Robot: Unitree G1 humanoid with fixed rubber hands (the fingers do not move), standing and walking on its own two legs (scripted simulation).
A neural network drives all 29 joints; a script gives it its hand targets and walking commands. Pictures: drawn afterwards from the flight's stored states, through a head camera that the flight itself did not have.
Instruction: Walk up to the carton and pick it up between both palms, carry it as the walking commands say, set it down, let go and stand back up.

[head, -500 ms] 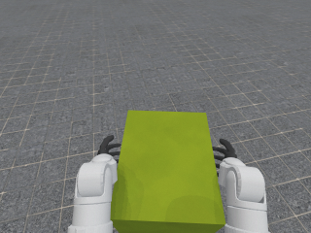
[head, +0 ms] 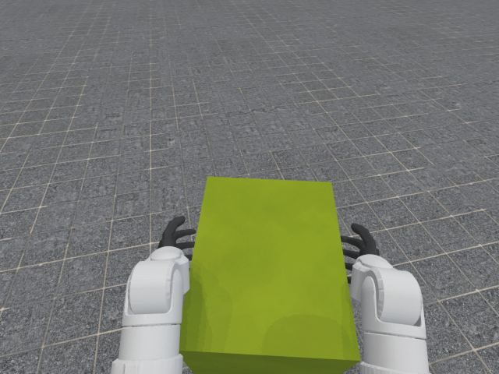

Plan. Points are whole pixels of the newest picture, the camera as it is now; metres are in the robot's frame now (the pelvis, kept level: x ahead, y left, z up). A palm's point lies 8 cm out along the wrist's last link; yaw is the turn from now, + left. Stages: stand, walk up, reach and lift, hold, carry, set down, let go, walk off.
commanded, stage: carry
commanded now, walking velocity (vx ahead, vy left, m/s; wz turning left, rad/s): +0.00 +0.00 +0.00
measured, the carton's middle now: (264, 278) +0.31 +0.00 -0.01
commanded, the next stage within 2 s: none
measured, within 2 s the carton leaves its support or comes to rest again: neither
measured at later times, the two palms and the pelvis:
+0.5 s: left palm (173, 258) +0.29 +0.14 +0.07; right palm (368, 268) +0.29 -0.16 +0.07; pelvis +0.01 +0.00 +0.00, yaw +0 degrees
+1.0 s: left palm (241, 262) +0.30 +0.04 +0.06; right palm (444, 306) +0.23 -0.25 +0.06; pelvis -0.02 -0.05 -0.01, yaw -10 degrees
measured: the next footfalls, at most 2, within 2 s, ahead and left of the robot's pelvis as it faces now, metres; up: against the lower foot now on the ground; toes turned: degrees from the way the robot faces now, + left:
left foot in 1.10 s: +0.00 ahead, +0.06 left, +0.00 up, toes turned -5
right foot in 1.44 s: -0.07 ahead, -0.31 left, +0.00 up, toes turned -31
